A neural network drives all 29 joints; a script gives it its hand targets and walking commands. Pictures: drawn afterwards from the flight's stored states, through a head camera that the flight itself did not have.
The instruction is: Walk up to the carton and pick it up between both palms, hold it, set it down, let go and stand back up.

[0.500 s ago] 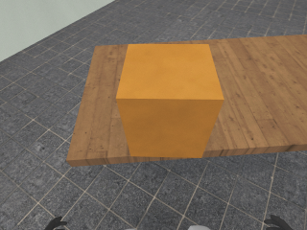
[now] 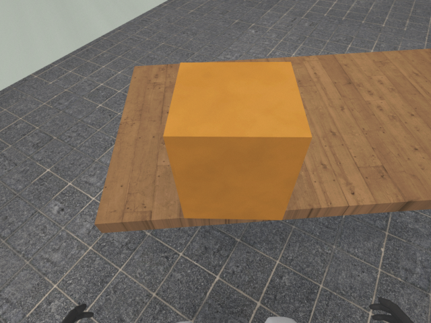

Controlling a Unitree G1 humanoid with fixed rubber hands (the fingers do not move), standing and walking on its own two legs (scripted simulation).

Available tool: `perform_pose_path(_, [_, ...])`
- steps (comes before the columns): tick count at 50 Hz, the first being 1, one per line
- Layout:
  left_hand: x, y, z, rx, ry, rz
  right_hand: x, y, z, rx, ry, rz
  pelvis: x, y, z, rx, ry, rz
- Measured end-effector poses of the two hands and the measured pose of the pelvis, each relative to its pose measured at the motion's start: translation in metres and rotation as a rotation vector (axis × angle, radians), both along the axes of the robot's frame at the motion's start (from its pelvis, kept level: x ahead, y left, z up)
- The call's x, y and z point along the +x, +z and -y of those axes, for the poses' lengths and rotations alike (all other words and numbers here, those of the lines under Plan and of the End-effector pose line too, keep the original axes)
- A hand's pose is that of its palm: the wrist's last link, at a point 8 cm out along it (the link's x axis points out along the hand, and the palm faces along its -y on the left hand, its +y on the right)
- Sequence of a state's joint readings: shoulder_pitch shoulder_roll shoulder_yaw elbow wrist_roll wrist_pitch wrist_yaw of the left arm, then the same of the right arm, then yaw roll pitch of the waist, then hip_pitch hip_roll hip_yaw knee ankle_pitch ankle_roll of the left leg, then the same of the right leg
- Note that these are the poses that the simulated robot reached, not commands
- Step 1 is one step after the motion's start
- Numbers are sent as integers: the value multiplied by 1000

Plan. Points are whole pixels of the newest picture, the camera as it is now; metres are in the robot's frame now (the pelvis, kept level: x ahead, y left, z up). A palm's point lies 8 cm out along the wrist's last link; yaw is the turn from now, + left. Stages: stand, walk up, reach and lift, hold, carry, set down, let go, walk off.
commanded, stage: walk up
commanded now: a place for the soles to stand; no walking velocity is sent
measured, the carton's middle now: (233, 145) +0.42 -0.01 +0.09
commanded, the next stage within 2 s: stand in 0.18 s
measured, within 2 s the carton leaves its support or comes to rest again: neither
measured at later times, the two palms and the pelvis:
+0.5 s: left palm out of the picture +0.09 +0.31 -0.09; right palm out of the picture +0.08 -0.31 -0.08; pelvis -0.01 +0.00 +0.00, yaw +0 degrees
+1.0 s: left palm (98, 289) +0.19 +0.25 -0.05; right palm out of the picture +0.12 -0.32 -0.09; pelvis -0.01 -0.02 +0.00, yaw +0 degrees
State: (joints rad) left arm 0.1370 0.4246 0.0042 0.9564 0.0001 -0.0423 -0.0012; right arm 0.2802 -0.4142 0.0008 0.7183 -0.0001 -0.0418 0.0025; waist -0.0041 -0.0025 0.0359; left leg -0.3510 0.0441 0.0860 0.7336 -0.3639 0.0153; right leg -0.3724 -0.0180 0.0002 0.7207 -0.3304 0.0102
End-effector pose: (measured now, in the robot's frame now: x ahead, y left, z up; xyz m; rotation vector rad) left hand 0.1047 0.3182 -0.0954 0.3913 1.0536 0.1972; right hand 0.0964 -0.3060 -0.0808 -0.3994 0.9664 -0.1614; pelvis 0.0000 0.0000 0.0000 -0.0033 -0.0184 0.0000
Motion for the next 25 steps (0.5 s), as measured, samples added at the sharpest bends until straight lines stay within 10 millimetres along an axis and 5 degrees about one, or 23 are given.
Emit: perform_pose_path(25, [-17, 2, 4, -1, 10, -33, -14, 1, 7, -1, -13, -16, -12, 4, 5, 2, -3, 1])
